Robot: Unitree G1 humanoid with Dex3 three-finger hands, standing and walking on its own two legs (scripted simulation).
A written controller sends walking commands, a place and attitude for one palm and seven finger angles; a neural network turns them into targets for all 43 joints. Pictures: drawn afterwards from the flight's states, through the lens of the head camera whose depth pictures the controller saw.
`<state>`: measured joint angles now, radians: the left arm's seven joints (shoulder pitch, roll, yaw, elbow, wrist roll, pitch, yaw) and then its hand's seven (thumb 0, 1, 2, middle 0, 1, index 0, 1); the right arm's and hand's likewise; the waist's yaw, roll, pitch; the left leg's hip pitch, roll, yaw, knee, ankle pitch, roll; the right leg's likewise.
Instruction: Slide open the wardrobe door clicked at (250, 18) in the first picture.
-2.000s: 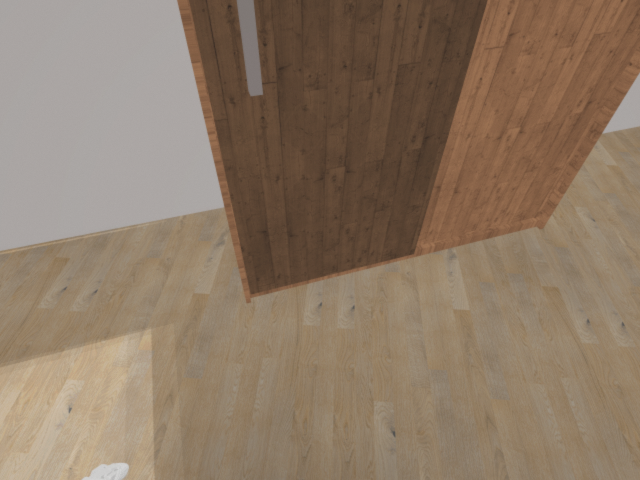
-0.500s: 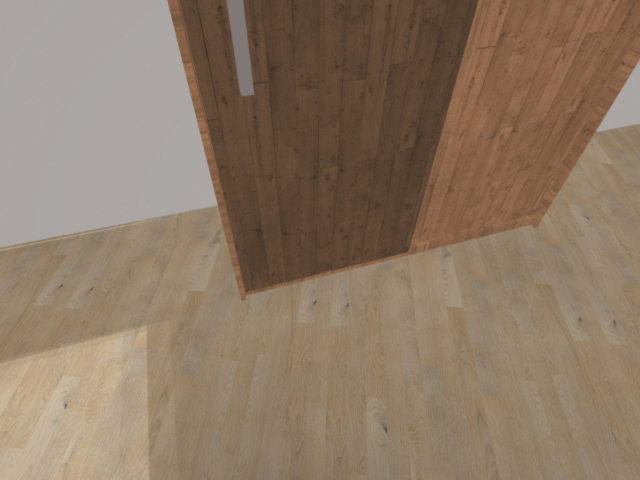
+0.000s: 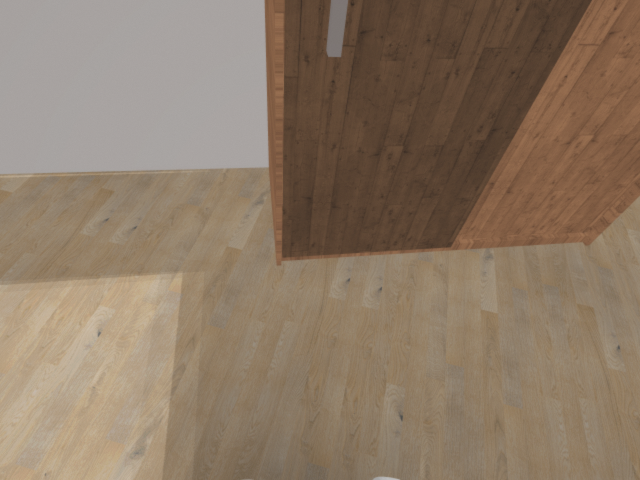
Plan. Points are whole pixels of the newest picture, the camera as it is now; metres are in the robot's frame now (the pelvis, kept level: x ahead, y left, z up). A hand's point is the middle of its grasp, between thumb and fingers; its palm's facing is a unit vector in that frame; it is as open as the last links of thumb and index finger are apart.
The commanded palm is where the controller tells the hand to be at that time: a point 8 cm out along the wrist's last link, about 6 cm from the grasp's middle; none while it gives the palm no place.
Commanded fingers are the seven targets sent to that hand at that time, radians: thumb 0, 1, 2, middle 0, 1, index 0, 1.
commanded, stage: turn to face it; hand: left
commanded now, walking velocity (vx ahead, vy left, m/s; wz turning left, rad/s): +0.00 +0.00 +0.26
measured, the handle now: out of the picture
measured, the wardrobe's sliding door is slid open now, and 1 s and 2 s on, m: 0.00 0.00 0.00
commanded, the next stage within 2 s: take the last steps up to it in 0.26 s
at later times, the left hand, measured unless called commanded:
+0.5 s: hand out of the picture +0.00 +0.15 -0.15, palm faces +0.17 -0.95 -0.25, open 7.4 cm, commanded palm none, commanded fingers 0.00 0.90 0.90 -0.20 -0.30 -0.20 -0.30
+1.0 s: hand out of the picture +0.00 +0.14 -0.17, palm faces +0.11 -0.99 -0.10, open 7.4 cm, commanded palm none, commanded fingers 0.00 0.90 0.90 -0.20 -0.30 -0.20 -0.30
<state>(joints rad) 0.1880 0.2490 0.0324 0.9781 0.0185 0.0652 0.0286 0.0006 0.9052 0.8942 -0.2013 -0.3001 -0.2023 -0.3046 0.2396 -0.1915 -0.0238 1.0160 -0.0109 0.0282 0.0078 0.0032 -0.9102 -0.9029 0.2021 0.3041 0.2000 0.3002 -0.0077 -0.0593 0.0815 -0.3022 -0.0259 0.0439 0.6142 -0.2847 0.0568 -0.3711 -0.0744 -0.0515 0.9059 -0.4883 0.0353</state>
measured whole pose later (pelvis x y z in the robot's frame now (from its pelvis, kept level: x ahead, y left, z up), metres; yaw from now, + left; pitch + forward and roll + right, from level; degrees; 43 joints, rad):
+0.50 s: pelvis -0.02 -0.04 +0.01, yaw +7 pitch -1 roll +1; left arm 0.30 0.16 0.03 1.01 0.03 0.01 0.03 0.00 0.91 0.89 -0.20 -0.30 -0.20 -0.30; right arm 0.28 -0.19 -0.06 1.05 -0.02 0.05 0.00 0.00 -0.91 -0.90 0.20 0.30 0.20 0.30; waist 0.00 0.03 -0.04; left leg -0.39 -0.04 -0.02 0.74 -0.36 0.00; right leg -0.17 0.00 -0.05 0.46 -0.28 -0.04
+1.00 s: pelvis +0.08 -0.02 +0.02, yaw +3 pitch +0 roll -1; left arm 0.41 0.18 0.07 1.14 0.05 0.03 -0.03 0.00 0.91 0.89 -0.20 -0.30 -0.20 -0.30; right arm 0.32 -0.12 -0.04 1.08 -0.02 -0.07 -0.05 0.00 -0.94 -0.90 0.20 0.30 0.20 0.30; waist 0.00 -0.06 -0.01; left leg -0.12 0.08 0.16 0.44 -0.32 -0.01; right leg -0.48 -0.03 -0.05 1.11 -0.30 0.00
